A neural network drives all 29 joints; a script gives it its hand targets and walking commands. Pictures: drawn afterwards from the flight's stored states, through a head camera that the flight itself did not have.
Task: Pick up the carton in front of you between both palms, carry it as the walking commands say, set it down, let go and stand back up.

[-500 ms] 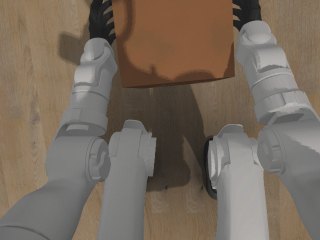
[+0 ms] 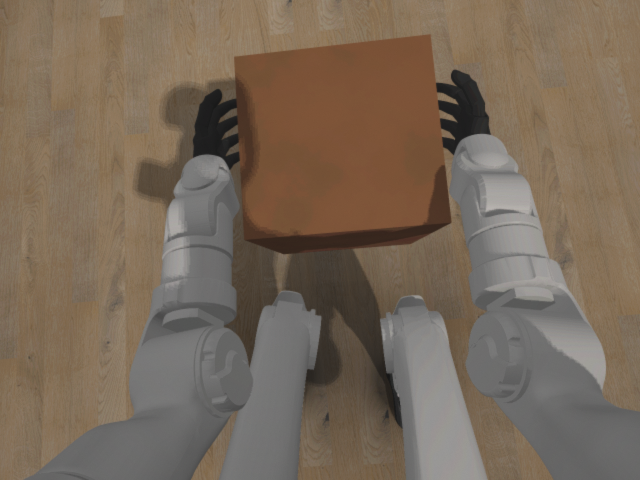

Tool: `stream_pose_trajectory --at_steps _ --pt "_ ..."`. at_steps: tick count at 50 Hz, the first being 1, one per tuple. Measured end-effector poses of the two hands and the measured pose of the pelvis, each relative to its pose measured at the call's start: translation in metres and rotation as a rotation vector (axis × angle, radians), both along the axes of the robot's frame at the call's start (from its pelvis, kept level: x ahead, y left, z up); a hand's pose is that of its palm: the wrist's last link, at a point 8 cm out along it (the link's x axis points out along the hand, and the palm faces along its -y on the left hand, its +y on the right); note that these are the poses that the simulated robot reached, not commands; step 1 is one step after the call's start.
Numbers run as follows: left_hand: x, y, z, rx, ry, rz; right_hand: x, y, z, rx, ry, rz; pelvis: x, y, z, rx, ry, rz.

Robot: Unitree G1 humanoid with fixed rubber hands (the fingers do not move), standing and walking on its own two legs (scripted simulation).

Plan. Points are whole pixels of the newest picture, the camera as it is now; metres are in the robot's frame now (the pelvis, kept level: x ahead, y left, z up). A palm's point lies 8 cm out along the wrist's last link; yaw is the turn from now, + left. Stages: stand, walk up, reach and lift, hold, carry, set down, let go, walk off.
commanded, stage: reach and lift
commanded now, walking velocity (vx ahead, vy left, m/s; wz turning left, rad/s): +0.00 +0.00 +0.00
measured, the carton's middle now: (340, 169) +0.48 +0.02 -0.13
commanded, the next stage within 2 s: none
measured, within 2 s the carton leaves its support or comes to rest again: neither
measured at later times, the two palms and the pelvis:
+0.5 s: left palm (152, 127) +0.43 +0.16 +0.10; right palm (555, 109) +0.44 -0.14 +0.10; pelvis +0.05 +0.00 +0.14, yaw +0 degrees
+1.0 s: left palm out of the picture +0.40 +0.16 +0.25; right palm out of the picture +0.40 -0.14 +0.25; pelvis +0.10 +0.00 +0.26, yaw +0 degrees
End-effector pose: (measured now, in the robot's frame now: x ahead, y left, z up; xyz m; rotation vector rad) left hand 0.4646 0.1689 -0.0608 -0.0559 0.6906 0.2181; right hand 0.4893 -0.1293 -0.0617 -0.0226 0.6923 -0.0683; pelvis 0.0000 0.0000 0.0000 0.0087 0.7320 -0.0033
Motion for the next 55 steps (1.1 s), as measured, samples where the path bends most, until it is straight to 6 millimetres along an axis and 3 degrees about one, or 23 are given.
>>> stream_pose_trajectory --at_steps 16,40,55 --pt "-0.021 -0.006 0.099 -0.013 0.006 -0.015 -0.028 -0.007 0.1 0.013 0.008 -0.034 0.032 0.001 0.085 -0.003 -0.111 -0.002" --pt "-0.054 -0.011 0.251 -0.006 0.002 -0.054 -0.073 -0.013 0.251 0.013 0.003 -0.072 0.085 0.003 0.221 -0.009 -0.412 0.001" --pt "-0.073 -0.014 0.338 0.004 -0.02 -0.077 -0.096 -0.016 0.338 0.002 -0.02 -0.079 0.107 0.004 0.272 -0.008 -0.668 0.004"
